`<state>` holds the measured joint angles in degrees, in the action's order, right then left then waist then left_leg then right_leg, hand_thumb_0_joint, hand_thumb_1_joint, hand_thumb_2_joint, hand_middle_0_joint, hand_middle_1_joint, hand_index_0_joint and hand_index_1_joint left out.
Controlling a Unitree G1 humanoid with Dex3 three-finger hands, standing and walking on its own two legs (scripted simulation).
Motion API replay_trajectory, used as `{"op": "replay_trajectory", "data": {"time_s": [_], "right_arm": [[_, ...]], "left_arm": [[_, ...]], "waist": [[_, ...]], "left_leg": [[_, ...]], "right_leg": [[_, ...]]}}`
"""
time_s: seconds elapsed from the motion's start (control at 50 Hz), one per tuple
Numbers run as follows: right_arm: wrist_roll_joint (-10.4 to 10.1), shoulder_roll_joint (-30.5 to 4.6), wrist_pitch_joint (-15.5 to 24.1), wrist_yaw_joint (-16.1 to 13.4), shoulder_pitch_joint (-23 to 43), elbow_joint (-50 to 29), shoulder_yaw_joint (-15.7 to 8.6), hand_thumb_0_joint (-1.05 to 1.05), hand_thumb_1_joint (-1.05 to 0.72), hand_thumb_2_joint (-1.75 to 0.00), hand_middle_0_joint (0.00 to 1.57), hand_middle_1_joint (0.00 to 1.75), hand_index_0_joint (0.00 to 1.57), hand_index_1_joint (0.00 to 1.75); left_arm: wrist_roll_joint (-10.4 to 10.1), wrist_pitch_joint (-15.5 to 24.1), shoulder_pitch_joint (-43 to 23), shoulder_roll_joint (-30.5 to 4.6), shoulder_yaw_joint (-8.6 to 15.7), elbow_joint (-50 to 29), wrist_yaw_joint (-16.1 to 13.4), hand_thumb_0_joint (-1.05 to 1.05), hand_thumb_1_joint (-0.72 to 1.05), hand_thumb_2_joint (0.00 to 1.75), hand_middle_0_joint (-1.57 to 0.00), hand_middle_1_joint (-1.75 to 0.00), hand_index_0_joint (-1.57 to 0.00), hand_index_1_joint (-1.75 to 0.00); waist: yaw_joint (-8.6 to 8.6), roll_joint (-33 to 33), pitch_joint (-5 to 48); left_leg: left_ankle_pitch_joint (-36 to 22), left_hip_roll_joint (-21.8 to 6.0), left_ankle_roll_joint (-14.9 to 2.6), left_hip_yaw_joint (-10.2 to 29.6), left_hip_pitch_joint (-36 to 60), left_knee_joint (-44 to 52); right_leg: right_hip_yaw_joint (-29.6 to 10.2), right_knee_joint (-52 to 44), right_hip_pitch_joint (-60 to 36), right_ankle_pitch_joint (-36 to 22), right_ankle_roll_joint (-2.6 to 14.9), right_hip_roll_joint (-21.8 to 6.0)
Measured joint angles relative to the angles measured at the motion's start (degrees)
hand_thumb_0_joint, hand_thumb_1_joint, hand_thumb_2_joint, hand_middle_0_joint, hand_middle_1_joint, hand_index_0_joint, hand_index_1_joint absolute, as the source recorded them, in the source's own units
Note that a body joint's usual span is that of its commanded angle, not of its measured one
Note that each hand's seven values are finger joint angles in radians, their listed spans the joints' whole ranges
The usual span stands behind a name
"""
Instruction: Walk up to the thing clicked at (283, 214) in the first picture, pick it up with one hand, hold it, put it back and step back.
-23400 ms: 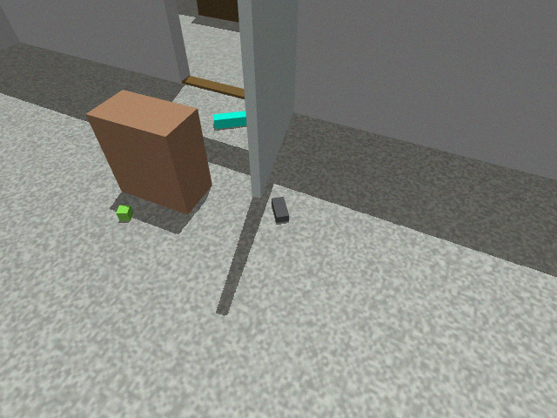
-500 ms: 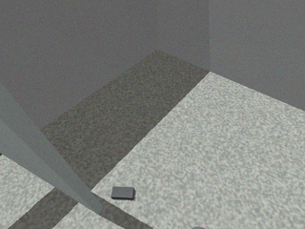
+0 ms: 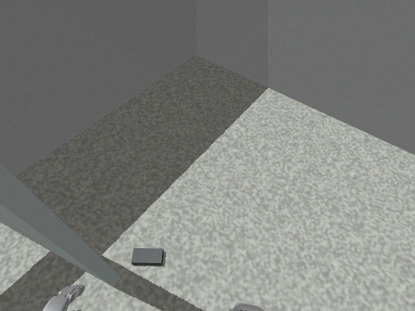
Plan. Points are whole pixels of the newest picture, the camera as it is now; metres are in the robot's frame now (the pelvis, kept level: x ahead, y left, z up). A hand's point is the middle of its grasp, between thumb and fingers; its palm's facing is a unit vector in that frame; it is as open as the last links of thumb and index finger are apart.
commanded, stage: walk up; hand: left
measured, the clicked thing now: (147, 256) +0.43 +0.25 -0.72
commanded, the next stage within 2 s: stand in 0.74 s
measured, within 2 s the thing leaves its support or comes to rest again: neither
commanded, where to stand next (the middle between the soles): +0.02 -0.01 m, yaw -3 degrees
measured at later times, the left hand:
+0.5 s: hand out of the picture +0.06 +0.26 -0.12, palm faces -0.05 -0.92 -0.39, open 7.4 cm
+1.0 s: hand out of the picture +0.11 +0.26 -0.12, palm faces -0.07 -0.94 -0.32, open 7.4 cm
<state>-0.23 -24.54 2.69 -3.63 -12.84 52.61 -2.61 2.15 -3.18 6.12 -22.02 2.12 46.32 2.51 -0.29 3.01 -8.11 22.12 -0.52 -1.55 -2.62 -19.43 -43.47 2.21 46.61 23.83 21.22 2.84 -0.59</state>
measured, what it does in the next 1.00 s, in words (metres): stands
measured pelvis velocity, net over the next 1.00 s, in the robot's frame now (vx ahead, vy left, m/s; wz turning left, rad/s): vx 0.00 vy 0.02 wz -0.04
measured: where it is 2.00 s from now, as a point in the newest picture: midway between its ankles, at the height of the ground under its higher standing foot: outside the picture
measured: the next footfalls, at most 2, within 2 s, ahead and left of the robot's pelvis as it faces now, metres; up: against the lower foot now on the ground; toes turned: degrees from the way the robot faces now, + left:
none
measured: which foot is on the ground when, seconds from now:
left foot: down 0.00-1.00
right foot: down 0.00-1.00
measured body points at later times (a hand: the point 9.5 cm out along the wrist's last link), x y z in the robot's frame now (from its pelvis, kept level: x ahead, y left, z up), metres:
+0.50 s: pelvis -0.03 +0.00 +0.02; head -0.01 -0.02 +0.47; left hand +0.06 +0.31 -0.09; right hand +0.04 -0.32 -0.12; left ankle -0.01 +0.13 -0.71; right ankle +0.00 -0.13 -0.71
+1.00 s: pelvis +0.00 +0.02 +0.04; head +0.01 +0.03 +0.49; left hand +0.11 +0.31 -0.09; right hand +0.09 -0.29 -0.08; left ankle -0.01 +0.13 -0.71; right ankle +0.00 -0.13 -0.71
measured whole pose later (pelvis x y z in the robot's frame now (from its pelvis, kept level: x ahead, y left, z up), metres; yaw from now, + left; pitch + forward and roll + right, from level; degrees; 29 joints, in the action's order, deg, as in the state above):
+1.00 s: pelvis +0.00 +0.02 +0.04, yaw -3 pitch -3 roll +0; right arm 0.2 -19.6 0.8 0.1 -3.6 63.1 -0.5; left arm 0.3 0.4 3.7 -20.1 -0.3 63.2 0.5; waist -0.1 1.3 -3.6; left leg 12.8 -0.1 -0.4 -2.5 -6.4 -21.9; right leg -2.8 22.3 8.7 11.1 -2.5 -2.2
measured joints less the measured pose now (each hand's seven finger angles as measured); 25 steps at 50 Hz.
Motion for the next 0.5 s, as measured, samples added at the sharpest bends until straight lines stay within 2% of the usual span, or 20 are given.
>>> {"op": "replay_trajectory", "data": {"time_s": [0.04, 0.1, 0.12, 0.14, 0.16, 0.2, 0.24, 0.28, 0.38, 0.44, 0.46, 0.5], "right_arm": [[0.79, 0.72, 0.12, 0.35, -0.3, 0.01, 0.28, 0.0, -0.9, -0.9, 0.2, 0.3, 0.2, 0.3], [1.36, 1.06, -0.07, 1.22, -0.59, 0.09, 0.91, 0.0, -0.9, -0.9, 0.2, 0.3, 0.2, 0.3], [1.4, 1.16, -0.25, 1.37, -0.6, 0.16, 1.08, 0.0, -0.9, -0.9, 0.2, 0.3, 0.2, 0.3], [1.35, 1.21, -0.45, 1.5, -0.56, 0.21, 1.27, 0.0, -0.9, -0.9, 0.2, 0.3, 0.2, 0.3], [1.16, 1.21, -0.68, 1.67, -0.09, 0.41, 1.38, 0.0, -0.9, -0.9, 0.2, 0.3, 0.2, 0.3], [0.86, 1.25, -1.44, 1.94, 1.37, 0.84, 1.41, 0.0, -0.9, -0.9, 0.2, 0.3, 0.2, 0.3], [1.04, 1.27, -2.27, 2.2, 2.29, 0.94, 1.36, 0.01, -0.9, -0.9, 0.2, 0.3, 0.2, 0.3], [1.05, 0.95, -2.64, 2.63, 2.96, 1.29, 1.11, 0.01, -0.9, -0.9, 0.2, 0.3, 0.2, 0.3], [0.81, 0.11, -3.05, 3.5, 3.47, 2.73, 0.56, 0.0, -0.9, -0.9, 0.2, 0.3, 0.2, 0.3], [1.23, 1.31, -2.56, 3.77, 3.58, 4.26, 0.58, 0.0, -0.91, -0.9, 0.2, 0.3, 0.2, 0.3], [1.42, 1.7, -2.35, 3.94, 3.41, 4.65, 0.66, 0.0, -0.91, -0.9, 0.2, 0.3, 0.2, 0.3], [1.47, 2.19, -2.3, 4.4, 2.99, 5.35, 0.91, 0.0, -0.91, -0.9, 0.2, 0.3, 0.2, 0.3]], "left_arm": [[-0.75, -0.33, -0.4, -0.48, 0.11, 0.59, -0.3, 0.0, 0.9, 0.9, -0.2, -0.3, -0.21, -0.3], [-1.29, -0.24, -0.36, -0.56, 0.27, 1.84, -0.63, 0.0, 0.91, 0.9, -0.2, -0.3, -0.21, -0.3], [-1.35, 0.05, -0.19, -0.63, 0.41, 2.17, -0.54, 0.0, 0.91, 0.9, -0.2, -0.3, -0.21, -0.3], [-1.48, 0.49, 0.1, -0.77, 0.54, 2.46, -0.48, 0.0, 0.91, 0.9, -0.2, -0.3, -0.21, -0.3], [-1.61, 1.14, 0.34, -0.84, 0.7, 2.92, -0.57, 0.0, 0.91, 0.9, -0.2, -0.3, -0.21, -0.3], [-1.64, 2.51, 0.68, -0.61, 0.55, 4.31, -0.98, 0.0, 0.91, 0.9, -0.2, -0.3, -0.21, -0.3], [-1.45, 3.59, 1.62, -0.22, -0.1, 5.5, -1.24, 0.0, 0.91, 0.9, -0.2, -0.3, -0.2, -0.3], [-1.19, 4.05, 2.48, 0.48, -0.67, 6.56, -1.4, 0.0, 0.91, 0.9, -0.2, -0.3, -0.21, -0.3], [-0.78, 4.77, 3.48, 1.58, -1.31, 8.19, -1.8, 0.0, 0.9, 0.9, -0.21, -0.3, -0.21, -0.3], [-1.09, 4.33, 3.44, 0.85, -1.16, 9.15, -1.85, 0.0, 0.9, 0.9, -0.21, -0.3, -0.21, -0.3], [-1.3, 4.1, 3.51, 0.76, -1.15, 9.62, -1.85, 0.0, 0.9, 0.9, -0.2, -0.3, -0.21, -0.3], [-1.52, 3.87, 3.71, 0.8, -1.25, 10.73, -1.74, 0.0, 0.9, 0.9, -0.2, -0.3, -0.21, -0.3]], "waist": [[-0.11, 1.16, 0.14], [-1.01, -0.22, 0.52], [-0.97, -0.65, 0.73], [-0.78, -0.92, 1.01], [-0.49, -1.41, 0.97], [-0.76, -2.7, 0.29], [-0.74, -2.98, 0.57], [-0.6, -3.64, 1.03], [0.17, -5.94, 2.1], [0.69, -4.28, 2.26], [0.81, -3.85, 2.67], [0.8, -4.08, 3.77]], "left_leg": [[0.06, -0.01, 1.35, -0.65, -0.13, -0.29], [0.5, -2.01, 1.49, 0.44, -0.77, -1.15], [0.43, -2.67, 1.89, 0.65, -0.99, -1.22], [0.42, -3.2, 2.57, 0.69, -1.29, -1.43], [0.52, -3.99, 3.19, 0.7, -1.54, -1.89], [0.18, -4.43, 2.64, 2.2, -1.97, -2.92], [5.76, -3.08, 1.39, 2.74, -2.17, -3.86], [7.97, -2.13, 0.54, 2.63, -1.83, -3.95], [4.34, -1.74, -0.16, 3.0, 0.71, 0.71], [-3.81, -0.53, 1.9, 1.7, 3.21, 6.17], [-4.45, -0.21, 2.38, 1.33, 3.73, 7.31], [-4.22, -0.51, 1.94, 1.23, 4.18, 8.28]], "right_leg": [[-1.05, 1.25, 0.72, 0.47, -0.26, 0.21], [-2.0, 3.92, 0.11, 8.05, -0.56, 1.91], [-2.17, 2.77, -0.86, 7.27, -0.39, 1.78], [-2.36, -0.26, -2.36, 3.38, -0.23, 1.27], [-2.17, -2.17, -3.01, -0.3, -0.98, 1.38], [-1.52, -2.51, -3.47, -0.22, -1.15, 2.24], [-1.91, -2.66, -3.49, 0.04, -1.0, 1.85], [-2.35, -3.57, -3.77, -0.47, -1.14, 1.36], [-2.36, -5.99, -4.23, -2.22, -1.98, 0.78], [-3.43, -6.36, -4.58, -2.64, -2.85, -0.82], [-3.81, -6.94, -4.77, -2.96, -3.11, -1.16], [-4.0, -8.83, -5.61, -3.13, -2.98, -0.71]]}}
